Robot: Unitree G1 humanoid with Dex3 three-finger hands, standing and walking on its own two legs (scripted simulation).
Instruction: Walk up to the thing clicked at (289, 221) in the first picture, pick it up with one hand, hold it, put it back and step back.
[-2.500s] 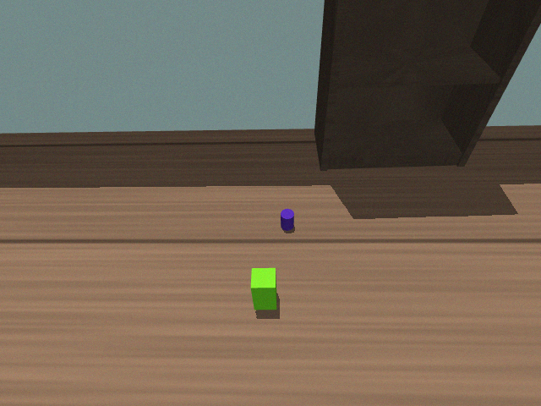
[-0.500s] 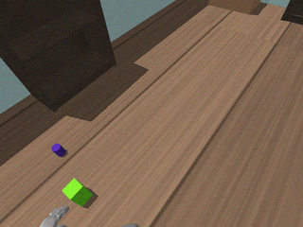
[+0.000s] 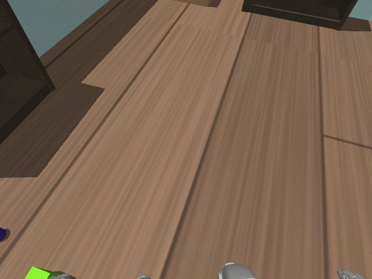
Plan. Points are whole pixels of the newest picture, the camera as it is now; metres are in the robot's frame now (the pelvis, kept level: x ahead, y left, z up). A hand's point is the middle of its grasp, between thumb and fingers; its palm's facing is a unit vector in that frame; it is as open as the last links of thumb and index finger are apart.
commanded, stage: walk up
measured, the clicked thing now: out of the picture +0.40 +0.91 -0.72
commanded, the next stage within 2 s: stand in 1.78 s
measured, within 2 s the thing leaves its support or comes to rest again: neither
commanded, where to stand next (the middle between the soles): +0.07 -0.04 m, yaw -26 degrees
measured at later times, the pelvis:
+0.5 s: pelvis +0.01 -0.02 -0.03, yaw -14 degrees
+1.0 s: pelvis -0.02 -0.03 -0.01, yaw -24 degrees
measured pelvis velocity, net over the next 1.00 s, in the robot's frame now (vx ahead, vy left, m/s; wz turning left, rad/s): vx -0.02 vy -0.03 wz -0.42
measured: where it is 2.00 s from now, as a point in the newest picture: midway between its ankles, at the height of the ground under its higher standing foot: outside the picture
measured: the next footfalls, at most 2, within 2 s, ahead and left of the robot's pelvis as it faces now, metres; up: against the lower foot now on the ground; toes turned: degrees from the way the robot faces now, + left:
right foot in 0.10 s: +0.03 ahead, -0.17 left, +0.00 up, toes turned -4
left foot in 0.48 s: +0.10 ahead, +0.10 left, +0.00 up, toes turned -22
